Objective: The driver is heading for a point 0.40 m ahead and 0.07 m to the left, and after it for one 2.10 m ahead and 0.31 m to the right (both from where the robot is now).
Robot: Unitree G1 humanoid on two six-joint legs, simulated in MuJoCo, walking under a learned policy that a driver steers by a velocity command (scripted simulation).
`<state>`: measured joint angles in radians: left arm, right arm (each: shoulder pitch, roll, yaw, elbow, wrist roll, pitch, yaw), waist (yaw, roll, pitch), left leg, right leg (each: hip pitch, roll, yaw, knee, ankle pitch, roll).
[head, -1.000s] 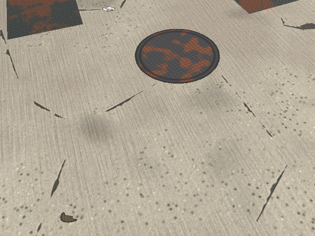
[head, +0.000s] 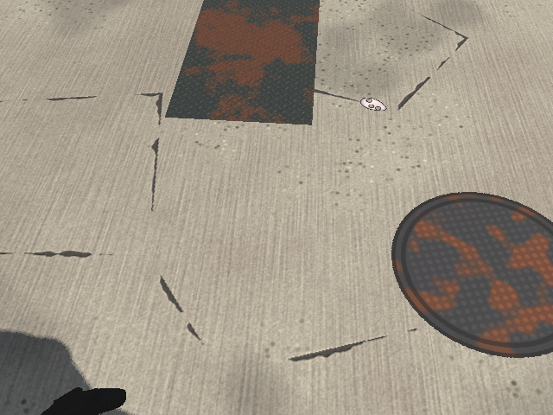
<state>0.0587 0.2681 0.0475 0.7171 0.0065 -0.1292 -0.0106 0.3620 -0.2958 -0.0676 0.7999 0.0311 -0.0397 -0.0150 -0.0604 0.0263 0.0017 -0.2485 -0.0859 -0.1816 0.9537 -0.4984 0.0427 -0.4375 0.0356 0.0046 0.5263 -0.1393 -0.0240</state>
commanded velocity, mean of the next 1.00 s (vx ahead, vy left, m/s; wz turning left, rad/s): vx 0.50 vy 0.00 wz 0.07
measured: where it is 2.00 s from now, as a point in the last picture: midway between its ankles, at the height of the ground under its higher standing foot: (267, 228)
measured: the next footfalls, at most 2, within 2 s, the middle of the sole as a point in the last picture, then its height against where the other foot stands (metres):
left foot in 0.46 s outside the picture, level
right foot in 1.00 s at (274, 332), level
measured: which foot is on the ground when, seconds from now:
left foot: up 0.00-0.44, down 0.46-1.00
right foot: down 0.00-0.46, up 0.48-0.98, down 1.00-1.00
